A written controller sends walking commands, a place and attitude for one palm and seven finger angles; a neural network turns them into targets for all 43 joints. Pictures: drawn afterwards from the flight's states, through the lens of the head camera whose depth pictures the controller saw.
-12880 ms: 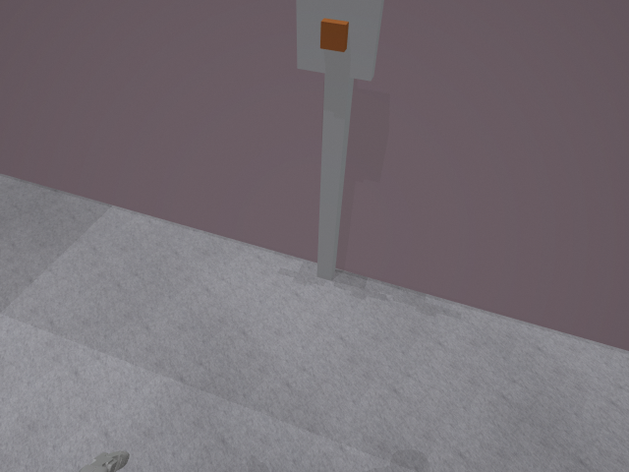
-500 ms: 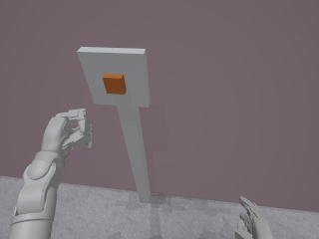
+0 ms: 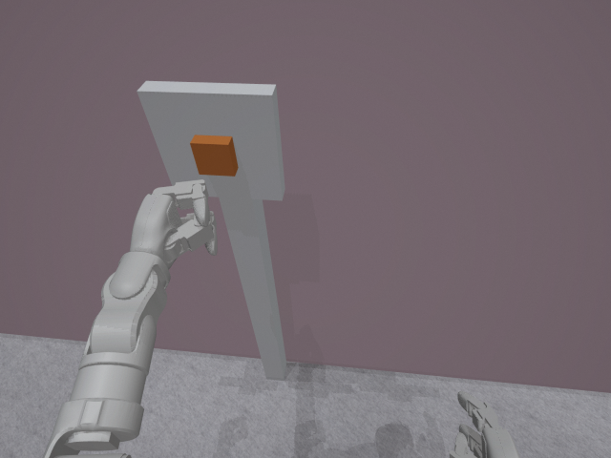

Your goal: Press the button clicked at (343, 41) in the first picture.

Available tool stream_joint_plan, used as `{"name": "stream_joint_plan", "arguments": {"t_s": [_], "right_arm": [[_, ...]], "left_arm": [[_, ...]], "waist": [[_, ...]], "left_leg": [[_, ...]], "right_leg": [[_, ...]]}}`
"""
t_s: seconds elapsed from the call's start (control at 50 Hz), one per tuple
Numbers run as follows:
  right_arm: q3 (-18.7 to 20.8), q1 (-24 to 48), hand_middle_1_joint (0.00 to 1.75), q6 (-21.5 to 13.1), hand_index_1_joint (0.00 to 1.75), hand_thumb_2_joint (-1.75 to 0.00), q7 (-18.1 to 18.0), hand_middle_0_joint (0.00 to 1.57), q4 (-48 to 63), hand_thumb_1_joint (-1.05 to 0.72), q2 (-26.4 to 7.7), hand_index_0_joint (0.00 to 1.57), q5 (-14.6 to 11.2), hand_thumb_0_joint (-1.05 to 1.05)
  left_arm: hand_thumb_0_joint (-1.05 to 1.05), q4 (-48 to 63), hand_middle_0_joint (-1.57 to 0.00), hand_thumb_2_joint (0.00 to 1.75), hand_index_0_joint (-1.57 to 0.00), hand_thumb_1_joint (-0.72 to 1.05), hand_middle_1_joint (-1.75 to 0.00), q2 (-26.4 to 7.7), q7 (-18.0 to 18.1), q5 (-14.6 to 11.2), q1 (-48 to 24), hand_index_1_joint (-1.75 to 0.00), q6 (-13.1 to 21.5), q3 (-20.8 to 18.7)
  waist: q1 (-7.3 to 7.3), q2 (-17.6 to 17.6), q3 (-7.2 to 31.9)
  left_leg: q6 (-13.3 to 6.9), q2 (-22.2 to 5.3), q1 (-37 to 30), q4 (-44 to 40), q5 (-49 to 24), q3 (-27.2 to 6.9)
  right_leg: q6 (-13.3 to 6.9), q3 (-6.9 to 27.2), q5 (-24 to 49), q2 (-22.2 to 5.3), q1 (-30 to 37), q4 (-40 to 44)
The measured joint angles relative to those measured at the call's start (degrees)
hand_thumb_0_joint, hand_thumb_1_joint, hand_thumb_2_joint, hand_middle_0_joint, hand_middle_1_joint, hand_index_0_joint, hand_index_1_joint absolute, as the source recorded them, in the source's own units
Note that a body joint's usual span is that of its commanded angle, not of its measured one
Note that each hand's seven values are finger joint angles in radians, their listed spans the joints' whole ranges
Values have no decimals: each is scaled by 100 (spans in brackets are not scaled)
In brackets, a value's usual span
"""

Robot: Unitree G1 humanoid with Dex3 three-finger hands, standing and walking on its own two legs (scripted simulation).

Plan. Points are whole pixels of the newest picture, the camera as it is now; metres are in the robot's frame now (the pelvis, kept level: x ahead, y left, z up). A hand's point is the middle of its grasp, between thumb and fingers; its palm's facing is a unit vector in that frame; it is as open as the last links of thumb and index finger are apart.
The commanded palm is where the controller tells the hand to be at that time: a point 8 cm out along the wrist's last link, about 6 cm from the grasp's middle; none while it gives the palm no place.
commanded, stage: aim a knuckle at the button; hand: left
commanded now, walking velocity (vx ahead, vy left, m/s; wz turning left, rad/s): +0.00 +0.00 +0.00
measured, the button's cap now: (215, 154) +0.48 +0.17 +0.17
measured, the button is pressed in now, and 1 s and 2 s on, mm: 0 0 0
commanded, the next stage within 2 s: press the button with the knuckle in 1.74 s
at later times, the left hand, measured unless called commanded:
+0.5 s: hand (220, 227) +0.37 +0.14 +0.12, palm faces +0.00 -1.00 -0.03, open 3.1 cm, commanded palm +0.35 +0.19 +0.14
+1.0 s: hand (216, 217) +0.37 +0.15 +0.14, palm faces +0.01 -1.00 -0.03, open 3.1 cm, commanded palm +0.35 +0.19 +0.14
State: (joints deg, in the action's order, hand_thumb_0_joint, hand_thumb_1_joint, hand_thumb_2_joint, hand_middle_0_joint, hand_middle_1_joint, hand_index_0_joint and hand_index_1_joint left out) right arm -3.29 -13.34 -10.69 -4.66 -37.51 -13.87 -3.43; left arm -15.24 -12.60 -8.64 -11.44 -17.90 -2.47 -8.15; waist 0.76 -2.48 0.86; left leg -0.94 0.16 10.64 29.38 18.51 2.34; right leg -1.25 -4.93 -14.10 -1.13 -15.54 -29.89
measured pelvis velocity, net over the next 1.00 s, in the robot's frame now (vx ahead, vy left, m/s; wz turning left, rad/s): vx -0.01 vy -0.01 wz -0.02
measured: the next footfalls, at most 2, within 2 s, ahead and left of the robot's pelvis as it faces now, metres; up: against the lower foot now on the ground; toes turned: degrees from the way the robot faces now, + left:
none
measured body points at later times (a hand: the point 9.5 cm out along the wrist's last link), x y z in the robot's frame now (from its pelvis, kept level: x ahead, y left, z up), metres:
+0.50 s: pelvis +0.00 +0.00 +0.00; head +0.00 -0.02 +0.45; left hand +0.37 +0.20 +0.13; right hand +0.13 -0.25 -0.10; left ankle -0.03 +0.11 -0.74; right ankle +0.02 -0.10 -0.74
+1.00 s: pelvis -0.01 -0.01 +0.00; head -0.01 -0.02 +0.45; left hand +0.37 +0.20 +0.14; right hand +0.14 -0.24 -0.10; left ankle -0.03 +0.11 -0.74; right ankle +0.02 -0.10 -0.74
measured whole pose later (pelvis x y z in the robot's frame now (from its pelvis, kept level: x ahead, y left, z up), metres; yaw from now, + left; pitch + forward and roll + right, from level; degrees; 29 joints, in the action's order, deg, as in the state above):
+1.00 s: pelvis -0.01 -0.01 +0.00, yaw -1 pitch +0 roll +0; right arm -3.2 -14.5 -6.4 -4.2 -37.1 -13.4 -3.3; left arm -25.9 -13.1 -6.2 -9.8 -23.7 4.0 -9.8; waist -0.1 -1.7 0.9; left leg -0.6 -0.7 11.4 29.4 18.1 3.2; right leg -1.8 -4.1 -13.2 -0.2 -16.6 -29.6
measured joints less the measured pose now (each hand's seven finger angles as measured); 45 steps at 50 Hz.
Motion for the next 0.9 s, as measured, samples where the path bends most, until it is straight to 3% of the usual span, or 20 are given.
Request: {"name": "stream_joint_plan", "arguments": {"t_s": [0.14, 0.24, 0.34, 0.42, 0.5, 0.62, 0.8, 0.9], "right_arm": [[12, -7, 30, 182, 30, -90, 17, 21, -51, -90, 16, 20, 19, 1], [54, -108, 30, 251, 30, -90, 62, 21, -56, -91, 33, 20, 68, 1], [79, -257, 30, 361, 30, -90, 135, 21, -65, -91, 48, 20, 66, 1], [96, -299, 30, 460, 30, -90, 148, 21, -18, -91, 16, 20, 18, 1], [128, -244, 30, 460, 30, -90, 100, 21, 36, -91, -34, 20, 1, 1], [129, -76, 30, 320, 30, -90, 20, 20, -7, -91, -59, 20, 7, 1], [13, 67, 30, 438, 30, -90, 73, 21, 96, -91, 30, 20, 2, 1], [24, -39, 30, 447, 30, -90, 93, 21, 169, -91, 50, 20, 48, 1]], "left_arm": [[2, -697, -130, 90, -130, 90, -150, 100, 251, 165, -557, -150, 27, 145], [2, -922, -130, 90, -130, 90, -149, 158, 426, 222, -752, -150, 258, 62], [2, -921, -130, 90, -130, 90, -149, 126, 375, 207, -612, -149, 433, -131], [2, -921, -130, 90, -130, 90, -149, 26, 260, 177, -403, -149, 357, -187], [2, -810, -130, 90, -130, 90, -149, -1, 218, 155, -255, -150, 294, -123], [2, -649, -130, 90, -130, 90, -150, 92, 255, 126, -396, -150, 503, 87], [2, -1401, -130, 90, -130, 90, -149, 100, 265, 167, -868, -150, 239, 11], [2, -1109, -130, 90, -130, 90, -149, 117, 307, 191, -521, -150, 444, -118]], "waist": [[-109, 36, -29], [-159, 29, -6], [-158, 28, 113], [-142, 19, 124], [-99, 17, 22], [-42, 9, -43], [-126, 41, 89], [-117, 46, 44]], "left_leg": [[-7, 3, 125, 29, -4, 33], [-2, -9, 151, -26, -17, 109], [16, -49, 59, -119, -18, 171], [27, -76, 20, -130, -18, 159], [29, -81, 38, -96, -33, 114], [26, -56, 50, -51, -55, 38], [29, -44, 148, -36, -77, 70], [31, -66, 114, -41, -62, 135]], "right_leg": [[2, 34, 12, -2, -144, -38], [-2, 109, 31, 20, -222, -31], [-16, 169, 36, 72, -173, 30], [-30, 155, 52, 99, -114, 77], [-39, 110, 79, 98, -89, 97], [-37, 37, 93, 65, -53, 91], [-46, 70, 96, 54, -189, 22], [-48, 134, 96, 82, -192, 5]]}}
